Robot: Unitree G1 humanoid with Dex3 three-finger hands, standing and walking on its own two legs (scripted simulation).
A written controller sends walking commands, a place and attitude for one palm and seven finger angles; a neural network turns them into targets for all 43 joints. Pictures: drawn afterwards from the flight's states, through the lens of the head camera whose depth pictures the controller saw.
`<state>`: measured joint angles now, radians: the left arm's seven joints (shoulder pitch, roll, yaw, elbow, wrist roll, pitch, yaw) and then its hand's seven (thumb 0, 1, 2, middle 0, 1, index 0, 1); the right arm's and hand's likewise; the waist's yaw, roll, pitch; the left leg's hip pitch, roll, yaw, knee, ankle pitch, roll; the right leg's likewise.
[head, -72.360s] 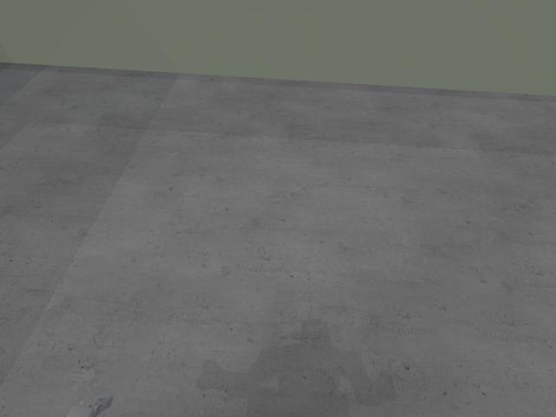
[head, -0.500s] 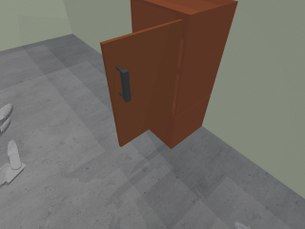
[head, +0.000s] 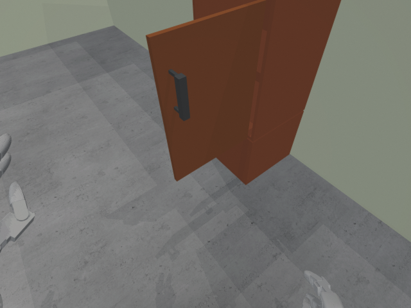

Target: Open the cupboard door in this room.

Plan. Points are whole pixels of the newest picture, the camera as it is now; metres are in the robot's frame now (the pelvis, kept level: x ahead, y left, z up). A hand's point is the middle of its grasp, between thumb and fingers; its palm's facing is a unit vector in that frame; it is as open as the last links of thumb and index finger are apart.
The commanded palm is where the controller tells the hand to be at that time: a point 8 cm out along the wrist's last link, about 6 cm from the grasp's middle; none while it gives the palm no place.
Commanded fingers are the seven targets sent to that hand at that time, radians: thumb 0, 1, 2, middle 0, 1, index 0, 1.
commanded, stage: stop stepping back and stand still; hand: left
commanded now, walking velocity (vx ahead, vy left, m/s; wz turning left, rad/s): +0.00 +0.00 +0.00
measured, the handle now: (178, 95) +0.66 +0.13 +0.06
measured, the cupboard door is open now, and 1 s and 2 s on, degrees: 90 90 90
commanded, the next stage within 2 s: let the arm hang, fingers relaxed in 0.58 s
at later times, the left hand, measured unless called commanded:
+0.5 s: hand (33, 199) +0.24 +0.28 +0.16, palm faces +0.35 -0.79 -0.50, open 7.4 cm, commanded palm +0.17 +0.33 +0.18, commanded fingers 0.00 0.90 0.90 -0.20 -0.30 -0.20 -0.30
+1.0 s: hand out of the picture +0.08 +0.21 -0.16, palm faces -0.01 -0.98 -0.18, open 7.1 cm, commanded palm none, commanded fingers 0.00 0.90 0.90 -0.20 -0.30 -0.20 -0.30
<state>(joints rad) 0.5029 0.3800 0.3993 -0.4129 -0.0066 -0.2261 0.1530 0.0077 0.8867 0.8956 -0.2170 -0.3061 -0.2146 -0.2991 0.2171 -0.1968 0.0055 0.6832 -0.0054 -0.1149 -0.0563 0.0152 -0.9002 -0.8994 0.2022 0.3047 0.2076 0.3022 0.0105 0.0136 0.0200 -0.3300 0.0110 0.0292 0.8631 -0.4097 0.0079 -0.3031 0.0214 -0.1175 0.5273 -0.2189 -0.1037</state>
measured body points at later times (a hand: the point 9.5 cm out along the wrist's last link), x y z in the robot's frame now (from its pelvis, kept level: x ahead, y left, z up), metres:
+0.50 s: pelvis +0.03 +0.03 +0.01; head +0.05 +0.03 +0.46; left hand +0.21 +0.32 +0.18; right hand +0.19 -0.21 -0.08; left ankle +0.02 +0.14 -0.73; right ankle +0.05 -0.05 -0.73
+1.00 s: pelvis +0.01 +0.04 +0.00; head +0.04 +0.04 +0.45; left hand +0.08 +0.26 -0.15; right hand +0.09 -0.22 -0.14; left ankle +0.02 +0.14 -0.73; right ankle +0.05 -0.05 -0.73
